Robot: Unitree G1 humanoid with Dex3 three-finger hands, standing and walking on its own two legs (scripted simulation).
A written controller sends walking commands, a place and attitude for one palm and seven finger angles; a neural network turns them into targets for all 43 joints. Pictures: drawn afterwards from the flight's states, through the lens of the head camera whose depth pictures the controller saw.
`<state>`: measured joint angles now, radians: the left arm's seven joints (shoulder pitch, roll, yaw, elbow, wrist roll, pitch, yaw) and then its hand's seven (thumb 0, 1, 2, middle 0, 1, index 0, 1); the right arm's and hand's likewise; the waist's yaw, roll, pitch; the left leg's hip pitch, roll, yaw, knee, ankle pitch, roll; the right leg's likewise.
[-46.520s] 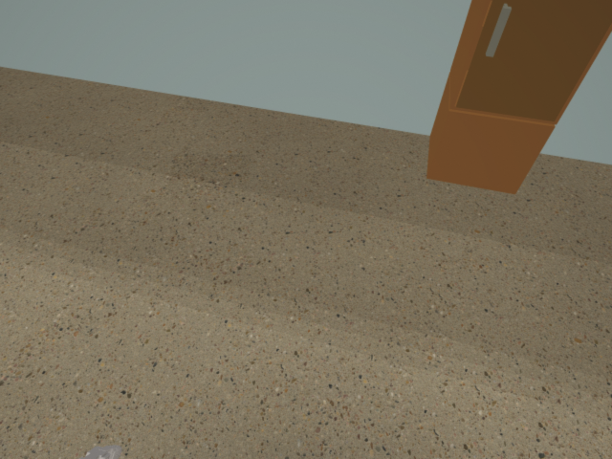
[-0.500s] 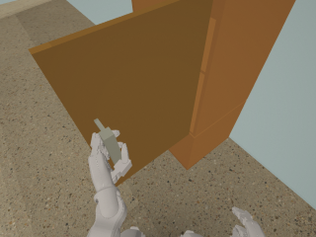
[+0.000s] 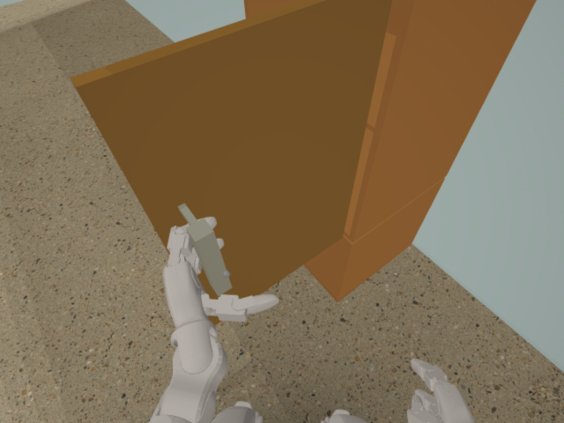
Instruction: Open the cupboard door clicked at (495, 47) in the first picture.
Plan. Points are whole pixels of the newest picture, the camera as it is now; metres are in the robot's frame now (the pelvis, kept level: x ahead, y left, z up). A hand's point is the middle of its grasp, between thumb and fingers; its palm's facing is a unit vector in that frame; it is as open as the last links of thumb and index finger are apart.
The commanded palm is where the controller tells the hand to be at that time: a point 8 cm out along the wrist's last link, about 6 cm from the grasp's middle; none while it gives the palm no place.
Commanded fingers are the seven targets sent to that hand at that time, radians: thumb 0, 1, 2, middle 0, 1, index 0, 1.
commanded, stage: open thumb and fingers to let go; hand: left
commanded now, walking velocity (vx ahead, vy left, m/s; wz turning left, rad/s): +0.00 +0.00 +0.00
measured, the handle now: (204, 251) +0.35 +0.14 +0.05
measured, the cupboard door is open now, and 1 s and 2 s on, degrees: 90 92 91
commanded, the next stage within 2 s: slide the hand sideways off the handle in 0.22 s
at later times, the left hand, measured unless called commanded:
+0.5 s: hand (217, 295) +0.28 +0.11 +0.04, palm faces -0.11 -0.99 -0.08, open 15.8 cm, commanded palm +0.27 +0.15 +0.05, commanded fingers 0.00 -0.50 0.30 -0.15 -0.30 -0.15 -0.30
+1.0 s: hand (201, 317) +0.25 +0.12 +0.04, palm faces -0.09 -1.00 -0.01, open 16.2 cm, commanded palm +0.22 +0.18 +0.05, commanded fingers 0.00 -0.50 0.30 -0.15 -0.30 -0.15 -0.30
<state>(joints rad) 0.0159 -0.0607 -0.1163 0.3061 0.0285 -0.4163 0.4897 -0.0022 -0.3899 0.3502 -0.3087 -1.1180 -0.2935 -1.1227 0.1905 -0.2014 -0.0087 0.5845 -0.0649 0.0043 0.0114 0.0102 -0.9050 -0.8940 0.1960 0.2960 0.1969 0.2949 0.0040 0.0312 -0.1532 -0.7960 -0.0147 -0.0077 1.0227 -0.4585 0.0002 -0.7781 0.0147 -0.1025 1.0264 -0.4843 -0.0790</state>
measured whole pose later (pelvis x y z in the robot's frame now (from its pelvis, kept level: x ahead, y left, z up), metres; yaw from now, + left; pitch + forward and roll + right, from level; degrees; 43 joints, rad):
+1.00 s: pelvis +0.01 +0.04 -0.01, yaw -2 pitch +13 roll -2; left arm 0.31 0.10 -0.17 -0.04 -0.05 -0.35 0.04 -0.01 -0.50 0.30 -0.18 -0.32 -0.18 -0.32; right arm 0.25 -0.21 0.03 0.43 0.00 0.00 0.01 0.01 -0.90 -0.89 0.20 0.30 0.20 0.30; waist 0.00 0.04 -0.14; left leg -0.82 -0.02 0.03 1.11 -0.52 0.06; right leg -0.80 0.01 -0.07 1.07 -0.51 -0.02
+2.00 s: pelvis +0.01 +0.03 +0.01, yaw -1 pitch +11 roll -3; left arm 0.56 0.26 0.13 -0.26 -0.28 -0.25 -0.22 -0.01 -0.50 0.30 -0.15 -0.30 -0.15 -0.30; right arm 0.29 -0.23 0.03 0.43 0.04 -0.08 -0.07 0.01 -0.90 -0.89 0.20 0.30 0.20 0.30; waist 0.00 0.07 -0.16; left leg -0.72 0.00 -0.01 1.03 -0.50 0.04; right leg -0.67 0.03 -0.10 0.96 -0.48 -0.04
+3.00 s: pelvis +0.03 +0.04 +0.07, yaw -2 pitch -3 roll -1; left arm 0.47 0.33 0.34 -0.38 -0.07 -0.06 0.12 0.01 0.83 0.87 -0.21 -0.30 -0.20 -0.30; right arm 0.20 -0.24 0.02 0.61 0.01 -0.09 -0.06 0.01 -0.90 -0.89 0.20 0.30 0.20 0.30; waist 0.07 0.07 0.00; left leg -0.12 -0.03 0.03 0.44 -0.26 0.05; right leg -0.09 0.02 -0.04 0.40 -0.25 -0.02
